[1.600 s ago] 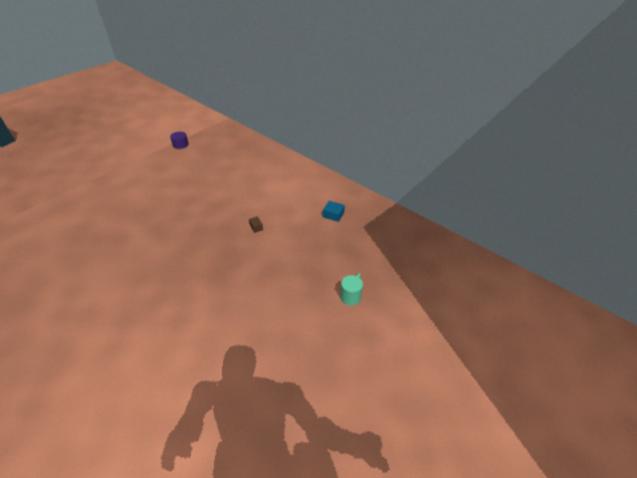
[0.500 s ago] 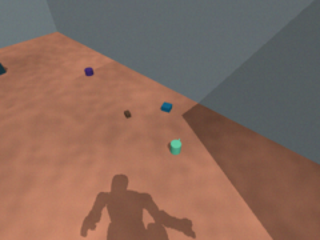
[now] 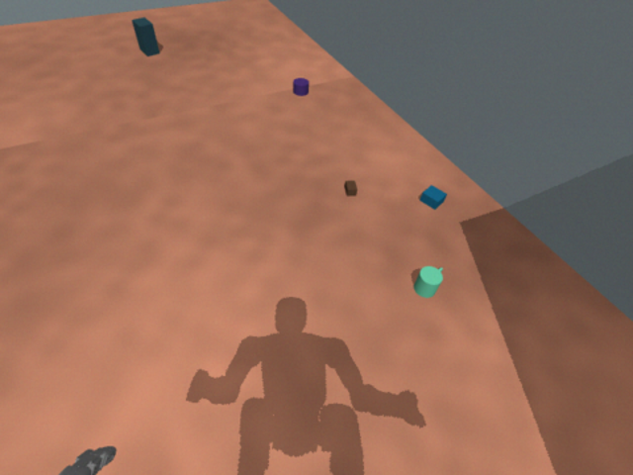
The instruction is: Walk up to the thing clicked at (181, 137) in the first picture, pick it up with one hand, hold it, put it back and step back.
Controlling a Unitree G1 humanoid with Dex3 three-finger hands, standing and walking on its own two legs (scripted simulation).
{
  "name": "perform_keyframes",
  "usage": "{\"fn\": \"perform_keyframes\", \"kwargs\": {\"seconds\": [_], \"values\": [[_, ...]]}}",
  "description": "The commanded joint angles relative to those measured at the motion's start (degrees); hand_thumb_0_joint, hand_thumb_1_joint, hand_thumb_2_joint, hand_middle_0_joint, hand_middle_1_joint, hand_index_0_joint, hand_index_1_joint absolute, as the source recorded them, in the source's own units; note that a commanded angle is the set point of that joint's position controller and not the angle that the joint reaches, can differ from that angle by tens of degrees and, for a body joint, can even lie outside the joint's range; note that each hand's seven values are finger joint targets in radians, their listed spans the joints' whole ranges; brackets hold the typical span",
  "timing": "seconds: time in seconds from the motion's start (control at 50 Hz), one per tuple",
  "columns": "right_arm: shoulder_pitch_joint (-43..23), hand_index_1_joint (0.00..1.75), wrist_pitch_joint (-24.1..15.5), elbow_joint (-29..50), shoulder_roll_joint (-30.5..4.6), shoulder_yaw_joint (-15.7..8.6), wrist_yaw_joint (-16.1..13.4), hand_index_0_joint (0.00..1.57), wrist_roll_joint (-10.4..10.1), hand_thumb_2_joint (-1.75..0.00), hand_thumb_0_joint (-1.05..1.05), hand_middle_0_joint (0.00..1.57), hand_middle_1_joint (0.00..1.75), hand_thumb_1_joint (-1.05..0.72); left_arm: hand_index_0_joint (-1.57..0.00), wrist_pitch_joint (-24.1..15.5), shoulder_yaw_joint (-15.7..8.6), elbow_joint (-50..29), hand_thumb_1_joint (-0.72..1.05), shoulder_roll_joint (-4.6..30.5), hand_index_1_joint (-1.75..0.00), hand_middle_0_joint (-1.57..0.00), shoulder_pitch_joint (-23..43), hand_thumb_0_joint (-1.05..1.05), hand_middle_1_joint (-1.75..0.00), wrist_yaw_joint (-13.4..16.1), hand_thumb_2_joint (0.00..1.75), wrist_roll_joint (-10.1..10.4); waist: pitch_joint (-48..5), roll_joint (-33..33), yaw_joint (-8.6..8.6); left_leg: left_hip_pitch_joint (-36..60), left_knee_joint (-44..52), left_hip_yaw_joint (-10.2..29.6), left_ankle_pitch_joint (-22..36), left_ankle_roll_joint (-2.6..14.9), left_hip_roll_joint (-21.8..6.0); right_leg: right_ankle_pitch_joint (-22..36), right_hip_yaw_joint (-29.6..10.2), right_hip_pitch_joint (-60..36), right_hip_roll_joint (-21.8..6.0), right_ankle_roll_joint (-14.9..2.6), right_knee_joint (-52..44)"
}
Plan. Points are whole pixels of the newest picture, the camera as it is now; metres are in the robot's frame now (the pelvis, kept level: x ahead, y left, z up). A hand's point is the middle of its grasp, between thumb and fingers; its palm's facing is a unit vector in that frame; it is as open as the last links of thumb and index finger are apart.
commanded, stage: walk up
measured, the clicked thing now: (301, 87) +2.32 +0.09 -0.71
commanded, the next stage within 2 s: stand in 1.72 s
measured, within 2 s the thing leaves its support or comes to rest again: neither
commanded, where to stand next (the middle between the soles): +0.07 +0.00 m, yaw +33 degrees
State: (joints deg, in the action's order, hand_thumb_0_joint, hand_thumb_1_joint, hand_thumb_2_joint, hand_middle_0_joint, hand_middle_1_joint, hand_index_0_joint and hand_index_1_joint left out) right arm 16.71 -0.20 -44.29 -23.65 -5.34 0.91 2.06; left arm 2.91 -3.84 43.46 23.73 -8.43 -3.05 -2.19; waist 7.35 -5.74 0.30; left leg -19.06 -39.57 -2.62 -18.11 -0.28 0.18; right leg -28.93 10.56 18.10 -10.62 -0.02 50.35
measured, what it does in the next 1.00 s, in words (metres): steps on the spot, turning left: right foot, then left foot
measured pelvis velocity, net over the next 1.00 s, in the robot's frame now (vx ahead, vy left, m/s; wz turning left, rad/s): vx -0.01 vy -0.04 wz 0.55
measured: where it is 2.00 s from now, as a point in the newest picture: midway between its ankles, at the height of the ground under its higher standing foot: outside the picture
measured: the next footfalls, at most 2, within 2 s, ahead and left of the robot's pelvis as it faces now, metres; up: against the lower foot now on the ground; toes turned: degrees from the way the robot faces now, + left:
right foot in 0.24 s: +0.12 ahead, -0.12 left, +0.00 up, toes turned +32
left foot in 0.58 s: -0.02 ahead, +0.10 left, +0.00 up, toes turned +32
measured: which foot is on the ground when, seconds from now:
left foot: down 0.00-0.26, up 0.28-0.56, down 0.58-1.00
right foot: up 0.00-0.22, down 0.24-1.00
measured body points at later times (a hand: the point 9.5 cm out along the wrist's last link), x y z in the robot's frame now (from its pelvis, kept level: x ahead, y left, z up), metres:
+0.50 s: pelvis -0.01 -0.04 +0.01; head +0.03 -0.04 +0.46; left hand -0.07 +0.29 -0.08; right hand +0.21 -0.31 -0.09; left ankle -0.03 +0.11 -0.67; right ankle +0.04 -0.16 -0.71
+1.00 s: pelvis -0.01 -0.04 +0.01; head +0.01 -0.03 +0.46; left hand -0.13 +0.26 -0.11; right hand +0.24 -0.25 -0.10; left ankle -0.06 +0.08 -0.68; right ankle +0.08 -0.15 -0.71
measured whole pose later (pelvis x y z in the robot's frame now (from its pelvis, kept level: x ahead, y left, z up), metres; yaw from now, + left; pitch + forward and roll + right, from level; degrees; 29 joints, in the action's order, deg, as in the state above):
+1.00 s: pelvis -0.01 -0.04 +0.01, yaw +32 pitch -3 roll +0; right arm 12.8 0.2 -48.9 -23.4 -2.6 -0.1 0.3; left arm -1.3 -2.0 49.3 21.5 -15.5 -1.2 -2.6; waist 5.1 0.5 2.3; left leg -23.4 -52.6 1.9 -29.5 1.0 2.1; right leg -20.4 4.4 18.1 -6.0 0.6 41.5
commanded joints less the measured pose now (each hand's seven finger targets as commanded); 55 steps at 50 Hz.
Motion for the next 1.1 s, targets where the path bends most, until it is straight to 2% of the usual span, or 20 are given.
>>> {"fn": "perform_keyframes", "kwargs": {"seconds": [0.0, 0.06, 0.2, 0.22, 0.24, 0.26, 0.28, 0.34, 0.44, 0.54, 0.56, 0.6, 0.66, 0.8, 0.84, 0.86, 1.0, 1.04, 1.06, 1.08], "values": [[4.3, 0.30, -2.4, 5.8, -21.5, -5.9, -3.1, 0.20, -0.9, -0.90, 0.00, 0.20, 0.30, -0.90, -0.20, -0.5, -3.2, -8.2, 0.90, 12.0, -0.30, -0.20, 3.0, 0.00, -0.30, 1.3, 0.90, 0.9, -7.6, 11.9, -1.70, 7.9, 19.4, 38.8, 12.9, 18.91, -20.5, -6.1, -15.8, 15.4, 4.7, 0.20, 19.1], [-0.4, 0.30, -2.1, 7.7, -16.9, -3.8, -3.7, 0.20, -0.5, -0.90, 0.00, 0.20, 0.30, -0.90, -0.20, -0.8, -3.7, -4.4, 0.90, 11.0, -0.30, -0.20, -3.2, 0.00, -0.30, 1.3, 0.90, 1.5, -7.6, 16.8, 0.44, 2.5, 12.4, 23.3, 12.3, 13.43, -11.8, -0.5, -12.6, 10.1, 5.1, -0.98, 10.3], [-2.7, 0.30, -0.6, 10.2, -14.9, -2.7, -2.7, 0.20, -0.5, -0.90, 0.00, 0.20, 0.30, -0.90, -0.20, -3.0, -4.1, -3.4, 0.90, 8.2, -0.30, -0.20, -9.4, 0.00, -0.30, 2.4, 0.90, 1.1, -11.6, 15.2, 3.57, -6.8, 1.2, 22.3, 22.1, 9.74, -6.3, 8.4, -7.9, -7.4, 11.5, -3.31, -14.5], [-2.8, 0.30, -0.3, 10.9, -11.2, -1.5, -2.8, 0.20, -0.9, -0.90, 0.00, 0.20, 0.30, -0.90, -0.20, -3.6, -5.1, -3.3, 0.90, 11.5, -0.30, -0.20, -11.6, 0.00, -0.30, 2.9, 0.90, 0.3, -11.5, 6.8, 4.92, -11.1, -7.1, 18.8, 14.7, 6.46, -1.8, 6.0, -16.5, -10.5, 5.7, -5.03, -24.1], [-3.2, 0.30, -0.2, 11.9, -7.7, -0.6, -3.0, 0.20, -1.4, -0.90, 0.00, 0.20, 0.30, -0.90, -0.20, -4.3, -6.4, -4.3, 0.90, 18.9, -0.30, -0.20, -10.7, 0.00, -0.30, 3.1, 0.90, -0.6, -8.6, -8.9, 4.88, -22.8, -19.2, 9.8, -6.4, 2.10, 8.1, 6.2, -39.2, -12.5, -10.8, -9.57, -32.2], [-1.6, 0.30, 0.2, 10.9, -11.3, -1.8, -4.1, 0.20, -0.5, -0.90, 0.00, 0.20, 0.30, -0.90, -0.20, -4.2, -6.7, -5.6, 0.90, 22.4, -0.30, -0.20, -3.5, 0.00, -0.30, 2.9, 0.90, -0.5, -8.0, -11.5, 2.15, -22.1, -30.6, 10.3, -19.4, 1.43, 3.3, 9.1, -51.2, -5.9, -22.3, -19.24, -35.6], [-1.0, 0.30, 0.3, 9.0, -14.6, -2.5, -3.9, 0.20, -0.2, -0.90, 0.00, 0.20, 0.30, -0.90, -0.20, -4.3, -6.2, -6.0, 0.90, 19.2, -0.30, -0.20, -1.4, 0.00, -0.30, 2.9, 0.90, 0.4, -4.0, -2.8, 0.89, -19.7, -34.7, 12.9, -16.3, 0.81, 1.8, 9.6, -46.1, -1.7, -20.6, -19.63, -35.6], [0.9, 0.30, 0.1, 6.1, -12.6, -2.6, -1.4, 0.20, -0.9, -0.90, 0.00, 0.20, 0.30, -0.90, -0.20, -5.3, -4.9, -3.6, 0.90, 14.9, -0.30, -0.20, -2.1, 0.00, -0.30, 3.5, 0.90, 0.1, -1.1, -1.9, 0.20, -18.0, -28.5, 8.9, -5.7, 0.60, -0.3, 11.8, -22.2, -3.3, -6.9, -11.47, -28.8], [-4.5, 0.30, -0.3, 6.0, -10.5, -1.9, 0.4, 0.20, -0.9, -0.90, 0.00, 0.20, 0.30, -0.90, -0.20, -5.7, -5.3, -3.4, 0.90, 16.7, -0.30, -0.20, -9.2, 0.00, -0.30, 2.9, 0.90, -0.3, -4.7, -7.1, 4.04, -12.1, -10.5, 2.9, -9.5, 0.28, -0.3, 22.3, -15.6, -9.8, -7.5, -12.59, -24.3], [3.1, 0.30, -1.6, 1.3, -10.8, -2.5, -0.6, 0.20, -1.2, -0.90, 0.00, 0.20, 0.30, -0.90, -0.20, -3.9, -3.4, -5.2, 0.90, 14.4, -0.30, -0.20, -5.8, 0.00, -0.30, 2.3, 0.90, 0.8, -9.7, -0.9, -0.84, 11.2, 7.5, -0.7, 1.1, 1.68, 3.8, 15.4, -8.1, 2.8, -5.9, -8.01, -11.6], [4.4, 0.30, -2.2, 1.1, -13.0, -3.2, -1.1, 0.20, -0.9, -0.90, 0.00, 0.20, 0.30, -0.90, -0.20, -3.5, -2.5, -4.8, 0.90, 11.5, -0.30, -0.20, -8.4, 0.00, -0.30, 2.3, 0.90, 0.9, -10.4, 5.4, -1.71, 17.3, 12.7, 6.8, -2.1, 4.12, 0.6, 10.9, -5.2, 8.6, -3.1, -4.80, -2.0], [3.1, 0.30, -2.5, 3.0, -22.3, -4.5, -1.9, 0.20, -0.7, -0.90, 0.00, 0.20, 0.30, -0.90, -0.20, -3.1, -2.8, -5.3, 0.90, 12.5, -0.30, -0.20, -5.7, 0.00, -0.30, 3.3, 0.90, 1.5, -7.7, 17.4, -3.26, 6.9, 21.7, 43.1, -7.5, 18.21, -21.0, -9.9, -11.0, 16.7, 4.2, -0.37, 9.9], [-3.9, 0.30, -2.5, 3.7, -15.5, -1.9, -2.6, 0.20, -1.1, -0.90, 0.00, 0.20, 0.30, -0.90, -0.20, -3.4, -3.0, -1.3, 0.90, 12.5, -0.30, -0.20, -10.4, 0.00, -0.30, 3.1, 0.90, 2.0, -5.6, 12.7, 1.28, 4.5, 14.0, 27.1, 5.6, 14.38, -13.1, -2.8, -12.6, 12.5, 2.8, -0.92, 7.5], [-7.7, 0.30, -1.2, 4.2, -12.2, 0.0, -2.0, 0.20, -1.9, -0.90, 0.00, 0.20, 0.30, -0.90, -0.20, -4.9, -3.3, 2.4, 0.90, 11.5, -0.30, -0.20, -13.3, 0.00, -0.30, 3.4, 0.90, 0.8, -7.4, 11.8, 3.65, -9.2, 3.0, 17.6, 8.6, 7.88, -5.6, 9.9, -8.8, -8.7, 8.1, -2.97, -18.3], [-6.5, 0.30, -0.5, 3.9, -9.5, 0.0, -2.5, 0.20, -2.3, -0.90, 0.00, 0.20, 0.30, -0.90, -0.20, -5.5, -4.7, 1.2, 0.90, 19.5, -0.30, -0.20, -9.3, 0.00, -0.30, 3.4, 0.90, 0.0, -5.8, -6.0, 2.83, -11.8, -15.3, 8.3, -14.4, 2.63, 5.5, 0.0, -36.8, -1.8, -12.3, -13.00, -33.1], [-4.8, 0.30, -0.4, 2.4, -12.2, -1.1, -2.8, 0.20, -1.8, -0.90, 0.00, 0.20, 0.30, -0.90, -0.20, -5.5, -4.8, -0.4, 0.90, 20.8, -0.30, -0.20, -4.9, 0.00, -0.30, 3.3, 0.90, -0.1, -3.3, -5.8, 1.23, -10.7, -21.6, 8.2, -18.2, 1.55, 2.1, 1.3, -42.2, 2.1, -17.7, -17.90, -34.4], [0.7, 0.30, -2.0, -3.0, -8.5, -0.8, -0.8, 0.20, -1.6, -0.90, 0.00, 0.20, 0.30, -0.90, -0.20, -4.8, -2.7, 1.3, 0.90, 14.7, -0.30, -0.20, -3.3, 0.00, -0.30, 2.8, 0.90, 0.5, -7.2, -4.3, -0.90, 6.1, 6.4, 0.1, -2.1, 1.78, 3.1, 17.9, -13.9, 1.4, -3.4, -9.06, -18.2], [1.1, 0.30, -3.0, -3.4, -11.4, -1.4, -1.7, 0.20, -0.2, -0.90, 0.00, 0.20, 0.30, -0.90, -0.20, -4.0, -0.6, 1.0, 0.90, 7.9, -0.30, -0.20, -4.9, 0.00, -0.30, 2.7, 0.90, 1.4, -8.8, 8.8, -1.13, 13.3, 18.7, 18.4, -3.3, 4.88, -5.3, 12.7, -9.9, 8.9, 0.9, -3.55, -2.7], [-2.3, 0.30, -3.4, -1.6, -16.3, -1.8, -2.0, 0.20, -0.1, -0.90, 0.00, 0.20, 0.30, -0.90, -0.20, -3.5, -0.3, 1.0, 0.90, 6.8, -0.30, -0.20, -4.4, 0.00, -0.30, 2.8, 0.90, 2.2, -7.4, 15.4, -0.16, 10.2, 21.5, 36.1, -5.8, 10.95, -16.8, -2.4, -9.2, 14.7, 7.2, -0.83, -1.8], [-2.6, 0.30, -3.3, -2.2, -18.4, -2.5, -1.9, 0.20, -0.8, -0.90, 0.00, 0.20, 0.30, -0.90, -0.20, -3.3, -1.8, 2.1, 0.90, 12.0, -0.30, -0.20, -2.3, 0.00, -0.30, 3.6, 0.90, 1.7, -5.8, 11.7, -1.76, 2.5, 20.6, 37.3, -4.7, 15.65, -18.9, -7.6, -13.8, 9.5, 5.3, -1.25, 1.7]]}}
